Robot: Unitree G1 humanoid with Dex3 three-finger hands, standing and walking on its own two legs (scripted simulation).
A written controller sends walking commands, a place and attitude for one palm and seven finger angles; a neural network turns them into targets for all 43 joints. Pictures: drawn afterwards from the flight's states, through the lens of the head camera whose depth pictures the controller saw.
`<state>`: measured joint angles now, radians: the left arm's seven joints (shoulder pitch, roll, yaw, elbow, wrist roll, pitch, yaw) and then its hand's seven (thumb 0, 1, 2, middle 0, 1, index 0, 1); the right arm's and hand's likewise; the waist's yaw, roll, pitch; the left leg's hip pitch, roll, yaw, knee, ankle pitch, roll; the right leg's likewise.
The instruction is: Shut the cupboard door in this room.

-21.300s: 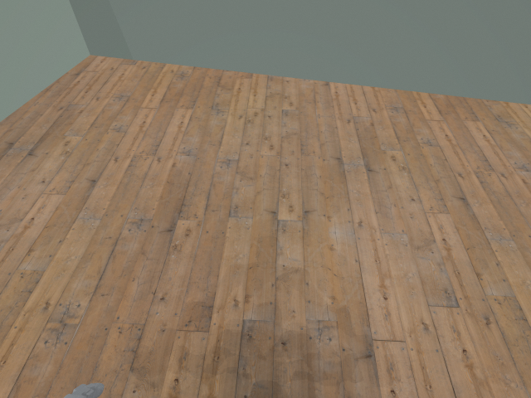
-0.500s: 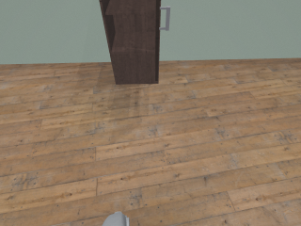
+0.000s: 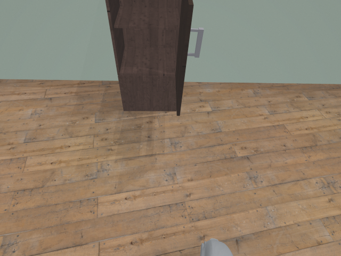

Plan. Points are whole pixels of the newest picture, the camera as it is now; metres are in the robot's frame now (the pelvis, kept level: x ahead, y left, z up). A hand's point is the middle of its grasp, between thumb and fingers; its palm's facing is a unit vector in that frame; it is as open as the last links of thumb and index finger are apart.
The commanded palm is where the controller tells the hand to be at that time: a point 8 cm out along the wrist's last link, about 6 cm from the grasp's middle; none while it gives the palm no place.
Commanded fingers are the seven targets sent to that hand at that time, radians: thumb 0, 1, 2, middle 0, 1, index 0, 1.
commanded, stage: turn or walk to find it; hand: left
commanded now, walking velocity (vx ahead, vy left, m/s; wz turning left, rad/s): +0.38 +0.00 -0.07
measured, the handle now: (194, 43) +0.96 -0.05 +0.03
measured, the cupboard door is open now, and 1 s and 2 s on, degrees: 87 87 87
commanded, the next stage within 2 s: stand and wait in 0.28 s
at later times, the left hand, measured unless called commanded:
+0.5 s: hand (132, 216) +0.26 +0.13 -0.17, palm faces +0.03 -0.97 -0.24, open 7.1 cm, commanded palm none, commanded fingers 0.00 0.90 0.90 -0.20 -0.30 -0.20 -0.30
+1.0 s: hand (137, 209) +0.28 +0.12 -0.18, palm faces +0.02 -0.98 -0.17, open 7.4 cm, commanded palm none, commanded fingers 0.00 0.90 0.90 -0.20 -0.30 -0.20 -0.30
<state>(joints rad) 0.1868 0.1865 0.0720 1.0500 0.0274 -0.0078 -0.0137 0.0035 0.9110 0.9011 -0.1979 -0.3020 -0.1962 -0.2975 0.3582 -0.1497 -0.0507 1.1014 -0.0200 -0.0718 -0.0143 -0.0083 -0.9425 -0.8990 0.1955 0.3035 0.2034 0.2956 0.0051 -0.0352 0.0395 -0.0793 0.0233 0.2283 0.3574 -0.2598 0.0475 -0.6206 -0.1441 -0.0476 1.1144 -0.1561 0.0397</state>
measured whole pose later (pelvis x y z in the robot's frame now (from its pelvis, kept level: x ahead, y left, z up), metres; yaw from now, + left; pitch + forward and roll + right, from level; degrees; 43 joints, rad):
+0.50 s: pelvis +0.21 -0.07 -0.01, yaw -1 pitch -1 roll +0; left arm 0.22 0.17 0.04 1.07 0.01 -0.07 0.02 -0.02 0.95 0.90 -0.20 -0.30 -0.20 -0.30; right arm 0.21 -0.19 -0.05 1.04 -0.02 -0.01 -0.01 0.00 -0.92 -0.90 0.19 0.30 0.20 0.29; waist -0.01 0.04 0.05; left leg -0.51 0.14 0.08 0.93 -0.28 -0.05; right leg -0.18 -0.03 -0.18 0.45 -0.25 -0.04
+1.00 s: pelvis +0.30 -0.05 +0.00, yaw -2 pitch -1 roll +1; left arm 0.30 0.13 -0.01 1.17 0.01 -0.02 0.03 0.00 0.91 0.90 -0.20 -0.30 -0.20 -0.30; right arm 0.17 -0.16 -0.03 1.11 -0.01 -0.02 -0.02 -0.03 -0.95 -0.90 0.20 0.30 0.21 0.30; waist 0.01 0.00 0.02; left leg -0.21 0.04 0.16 0.43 -0.19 0.01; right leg -0.10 -0.07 -0.09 0.44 -0.31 0.03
